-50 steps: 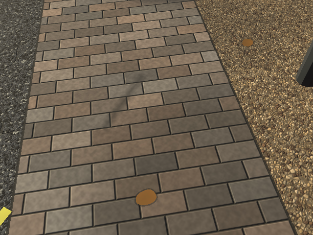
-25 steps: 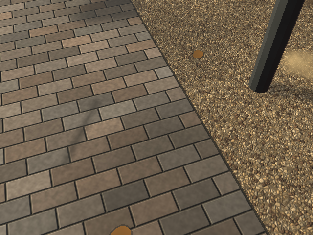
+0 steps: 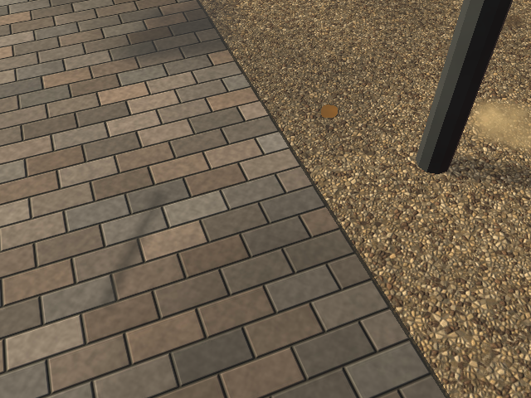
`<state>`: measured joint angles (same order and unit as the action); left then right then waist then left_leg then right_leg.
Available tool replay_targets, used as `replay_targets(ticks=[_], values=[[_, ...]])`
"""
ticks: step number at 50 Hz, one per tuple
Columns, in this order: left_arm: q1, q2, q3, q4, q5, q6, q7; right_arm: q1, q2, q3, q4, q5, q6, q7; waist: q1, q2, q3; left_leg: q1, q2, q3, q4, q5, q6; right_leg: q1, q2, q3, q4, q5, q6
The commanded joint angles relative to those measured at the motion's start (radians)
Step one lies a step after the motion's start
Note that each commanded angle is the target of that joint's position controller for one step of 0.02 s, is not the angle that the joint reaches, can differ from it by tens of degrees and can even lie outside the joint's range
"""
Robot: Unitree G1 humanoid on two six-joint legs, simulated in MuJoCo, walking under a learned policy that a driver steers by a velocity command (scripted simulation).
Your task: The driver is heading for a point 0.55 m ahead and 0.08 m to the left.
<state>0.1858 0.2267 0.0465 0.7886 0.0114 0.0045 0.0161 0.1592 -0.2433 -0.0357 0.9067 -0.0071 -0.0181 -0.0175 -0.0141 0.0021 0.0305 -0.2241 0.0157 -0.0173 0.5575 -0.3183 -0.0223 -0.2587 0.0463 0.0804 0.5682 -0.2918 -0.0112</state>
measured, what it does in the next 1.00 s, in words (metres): walks ahead: right foot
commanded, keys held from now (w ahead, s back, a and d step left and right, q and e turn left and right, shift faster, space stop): no key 0.22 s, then w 0.72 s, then w+q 0.06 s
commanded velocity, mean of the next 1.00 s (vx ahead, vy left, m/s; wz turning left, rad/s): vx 0.28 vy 0.00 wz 0.00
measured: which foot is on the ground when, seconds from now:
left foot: down 0.00-0.88, up 0.90-1.00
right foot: down 0.00-0.50, up 0.52-0.86, down 0.88-1.00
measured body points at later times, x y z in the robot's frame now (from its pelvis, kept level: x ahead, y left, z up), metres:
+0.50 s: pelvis +0.04 +0.02 -0.01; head +0.05 +0.03 +0.44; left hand +0.09 +0.28 -0.15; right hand +0.08 -0.24 -0.14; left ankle -0.01 +0.13 -0.73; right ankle +0.01 -0.11 -0.73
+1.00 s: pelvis +0.28 -0.03 +0.00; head +0.30 -0.03 +0.45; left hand +0.42 +0.23 -0.11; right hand +0.29 -0.29 -0.14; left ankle +0.15 +0.12 -0.63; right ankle +0.35 -0.11 -0.73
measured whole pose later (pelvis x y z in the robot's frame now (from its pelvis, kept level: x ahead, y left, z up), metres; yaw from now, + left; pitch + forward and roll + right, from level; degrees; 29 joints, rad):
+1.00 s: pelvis +0.28 -0.03 +0.00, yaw +1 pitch +1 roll -1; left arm 0.13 0.25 0.05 0.84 0.00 -0.09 -0.03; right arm 0.35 -0.26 -0.04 0.96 0.03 -0.10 -0.01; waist -0.03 0.03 0.04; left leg -0.35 0.05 -0.05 1.20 -0.37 0.05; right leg -0.35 0.04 -0.06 0.49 -0.15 -0.06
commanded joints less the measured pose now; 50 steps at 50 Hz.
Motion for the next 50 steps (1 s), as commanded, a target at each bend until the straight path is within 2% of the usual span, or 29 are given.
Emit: replay_targets(ticks=[1, 11, 12, 14, 15, 17, 21, 23, 24, 25, 26, 27, 28, 30, 32, 33, 35, 37, 39, 41, 42, 43, 44, 45, 46, 47, 48, 49, 50], values=[[-0.012, 0.113, 0.026, -0.046, -0.002, -0.014, 0.006, 0.004, -0.111, -0.023, -0.028, 0.001, -0.008, -0.004, -0.003, -0.015, -0.051, 0.006, 0.034, -0.029, -0.077, 0.175, 0.023, 0.031, -0.073, 0.072, -0.095, 0.229, -0.038], [-0.007, 0.101, 0.023, 0.022, -0.005, -0.016, 0.011, 0.026, -0.107, -0.021, 0.039, 0.003, -0.006, -0.013, -0.002, -0.007, -0.03, 0.004, 0.026, -0.025, -0.102, 0.146, 0.02, 0.043, -0.063, 0.054, -0.111, 0.205, -0.032], [0.011, 0.095, 0.022, 0.039, -0.005, -0.014, 0.012, 0.048, -0.098, -0.019, 0.054, 0.003, -0.004, -0.014, -0.003, -0.011, -0.048, 0.008, 0.015, -0.013, -0.108, 0.048, 0.022, 0.05, -0.052, 0.045, -0.12, 0.097, -0.034], [0.026, 0.118, 0.032, 0.053, -0.018, -0.01, 0.015, 0.053, -0.11, -0.024, 0.061, 0.016, -0.003, -0.017, 0.006, -0.011, 0.008, -0.06, -0.01, -0.002, -0.089, -0.239, 0.054, -0.003, -0.031, 0.041, -0.126, -0.284, -0.061], [0.033, 0.123, 0.033, 0.054, -0.023, -0.015, 0.016, 0.051, -0.107, -0.023, 0.055, 0.021, -0.01, -0.019, 0.01, -0.02, 0.052, -0.103, -0.006, -0.014, -0.085, -0.334, 0.072, -0.042, -0.045, 0.066, -0.148, -0.409, -0.079], [0.058, 0.127, 0.034, 0.06, -0.035, -0.042, 0.012, 0.053, -0.096, -0.019, 0.045, 0.03, -0.039, -0.017, 0.016, -0.053, 0.104, -0.16, 0.005, -0.03, -0.051, -0.351, 0.095, -0.054, -0.099, 0.147, -0.188, -0.482, -0.119], [0.101, 0.158, 0.042, 0.076, -0.035, -0.073, -0.002, 0.056, -0.062, -0.017, 0.036, 0.037, -0.095, 0.009, 0.012, -0.162, 0.066, -0.178, -0.023, 0.023, 0.087, -0.137, 0.111, 0.026, -0.238, 0.389, -0.297, -0.448, -0.207], [0.017, 0.148, 0.034, 0.042, -0.039, -0.073, -0.005, 0.14, -0.065, -0.017, 0.062, 0.04, -0.108, 0.02, -0.048, -0.15, 0.069, -0.042, -0.01, -0.001, -0.012, -0.115, 0.149, -0.066, -0.208, 0.331, -0.25, -0.33, -0.182], [-0.063, 0.119, 0.025, 0.008, -0.043, -0.077, -0.006, 0.23, -0.093, -0.026, 0.097, 0.038, -0.113, 0.023, -0.092, -0.076, 0.069, 0.08, 0.026, -0.074, -0.105, -0.113, 0.167, -0.161, -0.137, 0.205, -0.137, -0.192, -0.132], [-0.116, 0.068, 0.012, -0.028, -0.042, -0.095, -0.008, 0.351, -0.175, -0.051, 0.147, 0.042, -0.116, 0.023, -0.112, 0.128, 0.052, 0.258, 0.13, -0.289, -0.207, -0.058, 0.213, -0.32, -0.006, -0.004, 0.136, -0.03, -0.053], [-0.127, 0.087, 0.016, -0.05, -0.041, -0.119, -0.009, 0.431, -0.235, -0.067, 0.162, 0.031, -0.113, 0.029, -0.134, 0.285, 0.044, 0.436, 0.315, -0.571, -0.296, 0.126, 0.295, -0.552, 0.025, -0.07, 0.361, -0.144, -0.012], [-0.13, 0.125, 0.024, -0.042, -0.047, -0.129, -0.012, 0.428, -0.179, -0.051, 0.155, 0.014, -0.111, 0.032, -0.122, 0.185, 0.059, 0.489, 0.367, -0.615, -0.276, 0.236, 0.32, -0.689, -0.013, -0.026, 0.523, -0.284, -0.016], [-0.112, 0.112, 0.021, -0.036, -0.054, -0.131, -0.017, 0.405, -0.147, -0.041, 0.142, 0.007, -0.11, 0.035, -0.094, 0.115, 0.06, 0.512, 0.355, -0.557, -0.256, 0.303, 0.305, -0.749, -0.055, -0.008, 0.618, -0.243, -0.031], [-0.128, 0.089, 0.016, -0.038, -0.049, -0.126, -0.028, 0.362, -0.119, -0.026, 0.124, 0.013, -0.094, 0.034, -0.07, 0.071, 0.066, 0.486, 0.318, -0.4, -0.287, 0.388, 0.256, -0.785, -0.12, -0.041, 0.615, -0.124, -0.044], [-0.158, 0.064, 0.01, -0.054, -0.039, -0.121, -0.041, 0.337, -0.081, -0.01, 0.113, 0.013, -0.073, 0.024, -0.057, 0.096, 0.071, 0.374, 0.247, -0.267, -0.352, 0.414, 0.213, -0.672, -0.137, -0.084, 0.489, -0.009, -0.028], [-0.185, 0.047, 0.003, -0.067, -0.036, -0.118, -0.049, 0.307, -0.082, -0.007, 0.099, 0.011, -0.066, 0.016, -0.053, 0.1, 0.081, 0.286, 0.208, -0.201, -0.382, 0.408, 0.203, -0.588, -0.124, -0.112, 0.386, 0.066, -0.013], [-0.257, 0.012, -0.014, -0.093, -0.033, -0.113, -0.058, 0.283, -0.119, -0.011, 0.08, 0.009, -0.063, 0.0, -0.059, 0.106, 0.092, 0.113, 0.145, -0.098, -0.436, 0.355, 0.184, -0.368, -0.08, -0.155, 0.172, 0.225, 0.002], [-0.287, 0.044, -0.009, -0.111, -0.038, -0.106, -0.058, 0.317, -0.169, -0.024, 0.086, 0.019, -0.073, -0.007, -0.054, 0.128, 0.095, 0.084, 0.175, -0.1, -0.482, 0.321, 0.189, -0.251, -0.059, -0.149, 0.071, 0.296, -0.001], [-0.29, 0.089, 0.003, -0.118, -0.043, -0.101, -0.055, 0.319, -0.173, -0.031, 0.091, 0.032, -0.077, -0.006, -0.031, 0.13, 0.104, 0.158, 0.212, -0.095, -0.462, 0.384, 0.176, -0.236, -0.059, -0.123, -0.005, 0.308, -0.025], [-0.23, 0.133, 0.023, -0.107, -0.039, -0.101, -0.052, 0.311, -0.182, -0.038, 0.088, 0.028, -0.07, -0.004, 0.019, 0.136, 0.041, 0.248, 0.231, -0.069, -0.333, 0.701, 0.149, -0.15, -0.034, -0.131, -0.022, 0.267, -0.062], [-0.128, 0.16, 0.04, -0.078, -0.038, -0.098, -0.047, 0.307, -0.182, -0.04, 0.084, 0.022, -0.061, -0.002, 0.075, 0.139, -0.034, 0.255, 0.213, -0.041, -0.194, 0.867, 0.131, -0.02, -0.009, -0.15, -0.017, 0.24, -0.088], [0.029, 0.191, 0.06, -0.029, -0.042, -0.093, -0.041, 0.304, -0.173, -0.036, 0.075, 0.014, -0.053, -0.002, 0.148, 0.129, -0.125, 0.182, 0.174, -0.016, 0.002, 0.907, 0.108, 0.188, -0.005, -0.151, -0.018, 0.229, -0.116], [0.203, 0.259, 0.078, 0.008, -0.031, -0.086, -0.03, 0.318, -0.129, -0.02, 0.047, -0.007, -0.05, -0.001, 0.195, -0.003, -0.26, -0.053, 0.117, 0.009, 0.331, 0.591, 0.083, 0.489, -0.205, 0.085, 0.004, 0.164, -0.178], [0.249, 0.316, 0.078, 0.035, -0.017, -0.088, -0.045, 0.467, 0.038, 0.023, 0.041, 0.009, -0.072, 0.009, 0.1, -0.314, -0.442, -0.35, -0.073, -0.041, 0.68, -0.205, 0.039, 0.719, -0.45, 0.627, -0.194, -0.129, -0.352], [0.211, 0.215, 0.054, 0.036, -0.026, -0.091, -0.048, 0.375, -0.087, -0.006, 0.039, 0.04, -0.097, 0.018, 0.131, -0.22, -0.339, -0.461, -0.029, -0.13, 0.798, -0.229, 0.059, 0.619, -0.417, 0.717, -0.323, -0.277, -0.318], [0.116, 0.176, 0.041, 0.028, -0.03, -0.097, -0.046, 0.244, -0.147, -0.024, -0.008, 0.063, -0.109, 0.02, 0.112, -0.162, -0.154, -0.532, 0.023, -0.093, 0.81, -0.14, 0.079, 0.456, -0.387, 0.549, -0.334, -0.231, -0.266], [0.033, 0.159, 0.034, 0.014, -0.023, -0.104, -0.046, 0.196, -0.142, -0.023, -0.018, 0.058, -0.111, 0.013, 0.077, -0.056, -0.094, -0.481, 0.077, -0.08, 0.767, -0.042, 0.084, 0.298, -0.357, 0.411, -0.354, -0.093, -0.241], [-0.018, 0.134, 0.028, 0.011, -0.01, -0.111, -0.049, 0.19, -0.131, -0.03, -0.015, 0.043, -0.103, 0.007, 0.041, -0.035, -0.058, -0.426, 0.11, -0.074, 0.714, 0.013, 0.081, 0.179, -0.319, 0.3, -0.374, 0.018, -0.222], [-0.045, 0.113, 0.022, 0.017, 0.001, -0.117, -0.05, 0.224, -0.112, -0.032, -0.006, 0.039, -0.086, 0.006, 0.001, -0.066, -0.055, -0.36, 0.137, -0.087, 0.683, 0.044, 0.081, 0.106, -0.289, 0.219, -0.403, 0.059, -0.207]])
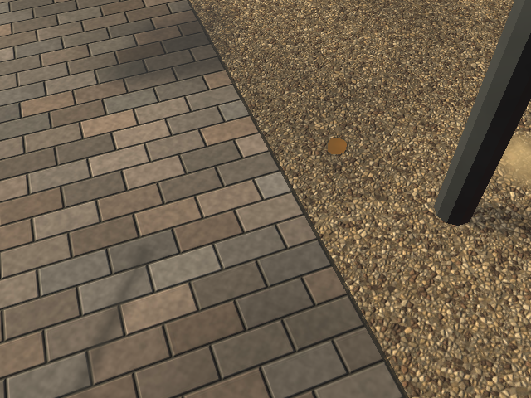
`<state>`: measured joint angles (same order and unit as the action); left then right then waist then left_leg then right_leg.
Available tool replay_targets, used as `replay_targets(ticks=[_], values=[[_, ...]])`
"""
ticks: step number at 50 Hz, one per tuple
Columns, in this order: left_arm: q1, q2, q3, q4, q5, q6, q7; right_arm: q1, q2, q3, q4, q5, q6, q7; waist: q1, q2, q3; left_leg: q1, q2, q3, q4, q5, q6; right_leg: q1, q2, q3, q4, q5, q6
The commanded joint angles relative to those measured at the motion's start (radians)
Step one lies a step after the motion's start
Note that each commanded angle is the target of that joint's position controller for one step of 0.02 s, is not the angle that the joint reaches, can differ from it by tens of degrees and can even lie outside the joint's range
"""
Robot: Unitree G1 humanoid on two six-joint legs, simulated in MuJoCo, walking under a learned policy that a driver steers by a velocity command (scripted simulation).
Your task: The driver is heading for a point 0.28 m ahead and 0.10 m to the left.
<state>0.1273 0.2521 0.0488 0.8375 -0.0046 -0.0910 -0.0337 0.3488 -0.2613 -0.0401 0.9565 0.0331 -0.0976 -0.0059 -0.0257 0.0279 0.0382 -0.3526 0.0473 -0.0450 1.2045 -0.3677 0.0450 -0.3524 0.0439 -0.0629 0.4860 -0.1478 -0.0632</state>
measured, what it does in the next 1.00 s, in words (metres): walks ahead: left foot, then right foot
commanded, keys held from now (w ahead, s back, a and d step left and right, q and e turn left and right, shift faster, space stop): w+q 0.10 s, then no key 0.90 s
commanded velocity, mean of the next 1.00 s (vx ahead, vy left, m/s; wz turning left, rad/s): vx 0.16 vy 0.00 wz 0.09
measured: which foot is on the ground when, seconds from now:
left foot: up 0.00-0.34, down 0.36-1.00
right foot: down 0.00-0.36, up 0.38-0.66, down 0.68-1.00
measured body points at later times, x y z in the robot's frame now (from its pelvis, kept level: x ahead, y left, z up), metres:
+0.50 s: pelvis +0.21 +0.05 +0.00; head +0.25 +0.07 +0.45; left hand +0.24 +0.33 -0.15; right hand +0.38 -0.18 -0.11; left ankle +0.31 +0.15 -0.73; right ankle +0.14 -0.10 -0.67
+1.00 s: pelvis +0.28 +0.03 +0.00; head +0.30 +0.03 +0.45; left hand +0.30 +0.29 -0.14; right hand +0.39 -0.21 -0.14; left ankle +0.31 +0.15 -0.73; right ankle +0.27 -0.09 -0.73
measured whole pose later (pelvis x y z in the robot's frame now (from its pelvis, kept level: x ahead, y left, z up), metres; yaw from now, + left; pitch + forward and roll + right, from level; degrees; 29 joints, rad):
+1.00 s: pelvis +0.28 +0.03 +0.00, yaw +5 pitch +0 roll +0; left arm 0.22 0.21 0.02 1.07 0.00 -0.02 0.03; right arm 0.18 -0.23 -0.04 0.98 0.00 -0.01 -0.02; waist 0.01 0.00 0.03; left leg -0.28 0.00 0.03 0.50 -0.21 0.01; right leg -0.19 -0.03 -0.01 0.52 -0.32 0.01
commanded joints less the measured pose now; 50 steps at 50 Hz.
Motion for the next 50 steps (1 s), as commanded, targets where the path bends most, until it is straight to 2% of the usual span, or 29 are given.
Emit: replay_targets(ticks=[1, 2, 5, 7, 9, 10, 12, 15, 16, 17, 18, 19, 20, 21, 22, 23, 24, 25, 27, 29, 31, 33, 34, 35, 36, 37, 38, 42, 50], values=[[0.008, 0.078, 0.019, -0.02, 0.016, -0.027, -0.002, 0.054, -0.07, -0.027, -0.052, 0.0, 0.011, -0.007, -0.004, -0.111, -0.056, -0.198, 0.112, -0.06, 0.009, 0.096, 0.01, 0.153, -0.277, 0.314, -0.348, -0.074, -0.154], [0.017, 0.078, 0.019, -0.005, 0.013, -0.033, -0.001, 0.055, -0.056, -0.026, -0.055, 0.001, 0.025, -0.009, -0.011, -0.11, -0.039, -0.195, 0.114, -0.057, -0.012, 0.093, 0.003, 0.114, -0.274, 0.267, -0.372, -0.056, -0.159], [0.054, 0.119, 0.03, 0.028, 0.019, -0.042, 0.015, -0.034, -0.067, -0.033, -0.101, -0.01, 0.042, -0.015, -0.006, -0.081, 0.014, -0.307, 0.113, -0.086, -0.1, 0.202, -0.02, 0.103, -0.288, 0.184, -0.421, -0.017, -0.17], [0.076, 0.124, 0.026, 0.046, 0.022, -0.039, 0.026, -0.088, -0.068, -0.035, -0.122, -0.024, 0.035, -0.01, -0.001, -0.045, 0.033, -0.327, 0.098, -0.08, -0.226, 0.313, -0.033, 0.117, -0.269, 0.114, -0.403, 0.166, -0.167], [0.069, 0.129, 0.021, 0.05, 0.018, -0.03, 0.034, -0.149, -0.042, -0.022, -0.143, -0.036, 0.023, 0.002, 0.009, -0.049, 0.028, -0.236, 0.077, -0.004, -0.417, 0.433, -0.038, 0.092, -0.216, 0.011, -0.37, 0.345, -0.139], [0.092, 0.136, 0.02, 0.059, 0.015, -0.026, 0.038, -0.199, -0.024, -0.013, -0.156, -0.041, 0.019, 0.009, 0.033, -0.05, 0.024, -0.199, 0.062, 0.033, -0.479, 0.48, -0.041, 0.093, -0.21, -0.008, -0.357, 0.39, -0.133], [0.144, 0.153, 0.02, 0.083, 0.007, -0.012, 0.041, -0.25, -0.019, -0.006, -0.175, -0.037, 0.019, 0.02, 0.06, -0.05, 0.005, -0.171, 0.042, 0.049, -0.56, 0.503, -0.043, 0.165, -0.226, -0.005, -0.317, 0.435, -0.128], [0.161, 0.176, 0.026, 0.109, -0.008, 0.016, 0.043, -0.268, -0.06, -0.014, -0.204, -0.037, 0.02, 0.031, 0.052, -0.083, -0.027, -0.166, 0.014, 0.04, -0.647, 0.39, -0.011, 0.308, -0.27, 0.026, -0.203, 0.503, -0.101], [0.149, 0.183, 0.029, 0.112, -0.012, 0.025, 0.044, -0.24, -0.081, -0.022, -0.201, -0.04, 0.018, 0.033, 0.029, -0.089, -0.048, -0.125, 0.0, 0.044, -0.682, 0.367, 0.004, 0.334, -0.272, 0.035, -0.148, 0.518, -0.084], [0.132, 0.18, 0.029, 0.111, -0.016, 0.032, 0.046, -0.168, -0.104, -0.033, -0.179, -0.045, 0.015, 0.031, -0.014, -0.082, -0.084, -0.025, -0.026, 0.062, -0.75, 0.416, 0.023, 0.34, -0.244, 0.024, -0.053, 0.547, -0.057], [0.178, 0.156, 0.021, 0.115, -0.001, 0.033, 0.046, -0.09, -0.172, -0.055, -0.155, -0.05, 0.012, 0.023, -0.027, -0.022, -0.151, 0.136, 0.004, 0.036, -0.767, 0.725, 0.049, 0.301, -0.175, -0.009, 0.098, 0.481, -0.012], [0.266, 0.093, -0.002, 0.109, 0.03, 0.021, 0.04, -0.008, -0.239, -0.065, -0.147, -0.071, 0.019, 0.013, -0.007, 0.113, -0.296, 0.471, 0.202, -0.169, -0.653, 1.159, 0.157, 0.058, -0.091, -0.038, 0.361, 0.097, 0.048], [0.35, 0.016, -0.031, 0.14, 0.021, 0.02, 0.031, 0.016, -0.182, -0.044, -0.134, -0.065, 0.031, 0.012, 0.009, 0.241, -0.439, 0.608, 0.367, -0.387, -0.685, 1.225, 0.31, -0.087, -0.013, 0.044, 0.596, -0.526, 0.095], [0.307, 0.1, -0.008, 0.149, -0.005, 0.031, 0.027, 0.004, -0.125, -0.028, -0.14, -0.046, 0.04, 0.02, -0.012, 0.136, -0.443, 0.533, 0.322, -0.373, -0.733, 1.004, 0.294, -0.095, -0.05, 0.144, 0.662, -0.568, 0.098], [0.222, 0.119, 0.0, 0.125, -0.025, 0.045, 0.033, -0.077, -0.119, -0.026, -0.149, -0.037, 0.043, 0.021, -0.001, 0.096, -0.315, 0.419, 0.285, -0.304, -0.781, 0.799, 0.252, -0.163, -0.078, 0.126, 0.671, -0.528, 0.098], [0.166, 0.112, 0.002, 0.118, -0.02, 0.062, 0.047, -0.149, -0.107, -0.021, -0.16, -0.041, 0.044, 0.018, 0.012, 0.043, -0.227, 0.297, 0.252, -0.265, -0.83, 0.618, 0.219, -0.179, -0.104, 0.116, 0.635, -0.472, 0.102], [0.142, 0.112, 0.007, 0.115, -0.011, 0.08, 0.061, -0.213, -0.097, -0.018, -0.17, -0.047, 0.045, 0.013, 0.035, 0.039, -0.17, 0.173, 0.226, -0.227, -0.881, 0.488, 0.192, -0.137, -0.127, 0.119, 0.576, -0.416, 0.106], [0.156, 0.098, 0.005, 0.12, -0.007, 0.095, 0.07, -0.252, -0.104, -0.021, -0.172, -0.058, 0.049, 0.009, 0.062, 0.073, -0.148, 0.075, 0.196, -0.188, -0.918, 0.397, 0.173, -0.063, -0.131, 0.108, 0.506, -0.363, 0.11], [0.181, 0.071, 0.0, 0.139, 0.001, 0.105, 0.083, -0.272, -0.098, -0.022, -0.168, -0.068, 0.052, 0.003, 0.073, 0.099, -0.147, 0.001, 0.164, -0.138, -0.947, 0.33, 0.174, 0.029, -0.113, 0.081, 0.393, -0.318, 0.114], [0.179, 0.066, -0.002, 0.15, 0.004, 0.108, 0.086, -0.266, -0.092, -0.021, -0.156, -0.061, 0.053, -0.001, 0.066, 0.1, -0.166, -0.007, 0.156, -0.122, -0.959, 0.226, 0.173, 0.091, -0.107, 0.073, 0.283, -0.236, 0.107], [0.175, 0.065, -0.002, 0.161, 0.01, 0.11, 0.081, -0.277, -0.09, -0.019, -0.144, -0.048, 0.06, -0.007, 0.075, 0.095, -0.155, -0.037, 0.14, -0.109, -0.961, 0.059, 0.149, 0.163, -0.096, 0.055, 0.157, -0.112, 0.094], [0.167, 0.069, -0.001, 0.168, 0.029, 0.109, 0.073, -0.252, -0.065, -0.01, -0.12, -0.038, 0.067, -0.009, 0.081, 0.074, -0.11, -0.086, 0.098, -0.087, -0.957, -0.134, 0.08, 0.227, -0.088, 0.046, 0.027, -0.031, 0.063], [0.155, 0.091, -0.001, 0.159, 0.037, 0.106, 0.072, -0.226, -0.052, -0.005, -0.106, -0.042, 0.069, -0.009, 0.068, 0.04, -0.066, -0.098, 0.069, -0.073, -0.932, -0.175, 0.034, 0.212, -0.138, 0.102, -0.039, -0.034, 0.038], [0.128, 0.155, 0.011, 0.153, 0.024, 0.104, 0.077, -0.196, -0.059, -0.011, -0.105, -0.047, 0.07, -0.009, 0.021, -0.049, -0.019, -0.066, 0.011, -0.021, -0.896, -0.135, -0.002, 0.115, -0.169, 0.133, -0.066, -0.159, 0.008], [0.106, 0.138, 0.009, 0.166, 0.014, 0.097, 0.073, -0.202, -0.05, -0.01, -0.102, -0.049, 0.073, -0.014, 0.013, -0.128, 0.003, 0.049, -0.027, 0.03, -0.851, -0.03, -0.024, -0.023, -0.155, 0.141, -0.114, -0.331, 0.0], [0.084, 0.104, 0.001, 0.165, 0.016, 0.086, 0.071, -0.207, -0.055, -0.012, -0.097, -0.048, 0.074, -0.018, 0.01, -0.149, 0.011, 0.124, -0.027, 0.035, -0.807, 0.049, -0.024, -0.078, -0.147, 0.142, -0.151, -0.358, 0.018], [0.068, 0.09, -0.003, 0.169, 0.02, 0.076, 0.07, -0.199, -0.055, -0.014, -0.09, -0.046, 0.076, -0.021, 0.003, -0.159, 0.005, 0.159, -0.025, 0.038, -0.786, 0.103, -0.015, -0.084, -0.145, 0.138, -0.161, -0.323, 0.037], [0.106, 0.087, -0.004, 0.192, 0.007, 0.053, 0.069, -0.186, -0.054, -0.018, -0.059, -0.046, 0.077, -0.019, 0.024, -0.085, -0.031, 0.155, -0.015, 0.033, -0.773, 0.238, 0.005, 0.028, -0.125, 0.111, -0.102, -0.123, 0.053], [0.128, 0.08, -0.008, 0.218, 0.004, 0.067, 0.071, -0.181, -0.054, -0.021, -0.012, -0.035, 0.085, -0.021, 0.038, -0.031, -0.066, 0.186, -0.011, 0.039, -0.742, 0.393, 0.0, 0.11, -0.107, 0.085, -0.057, 0.058, 0.046]])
